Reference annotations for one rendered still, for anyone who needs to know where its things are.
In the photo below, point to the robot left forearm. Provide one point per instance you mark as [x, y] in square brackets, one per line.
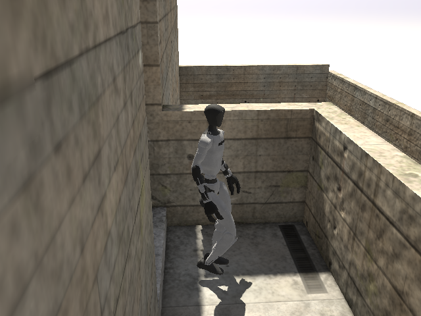
[224, 168]

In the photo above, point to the robot right upper arm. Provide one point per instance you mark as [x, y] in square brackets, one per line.
[204, 145]

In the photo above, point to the robot right hand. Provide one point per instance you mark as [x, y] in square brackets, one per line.
[210, 208]

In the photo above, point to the robot left hand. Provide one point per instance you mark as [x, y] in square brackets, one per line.
[233, 180]

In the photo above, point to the robot left shin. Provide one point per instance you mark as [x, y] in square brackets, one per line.
[216, 235]

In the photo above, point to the robot right forearm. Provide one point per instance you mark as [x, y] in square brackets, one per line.
[196, 173]

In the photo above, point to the left robot thigh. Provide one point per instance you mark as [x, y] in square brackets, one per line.
[225, 197]

